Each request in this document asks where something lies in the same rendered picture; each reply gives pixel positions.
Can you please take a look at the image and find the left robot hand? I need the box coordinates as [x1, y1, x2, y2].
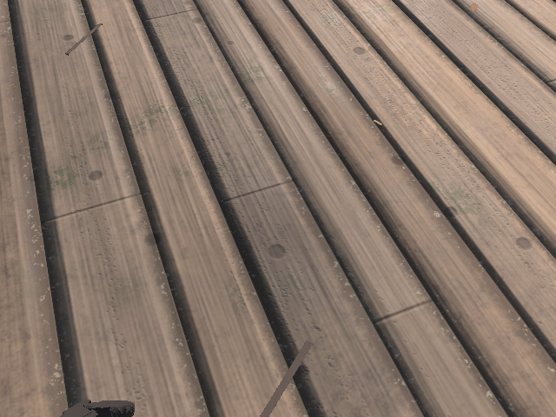
[60, 400, 135, 417]

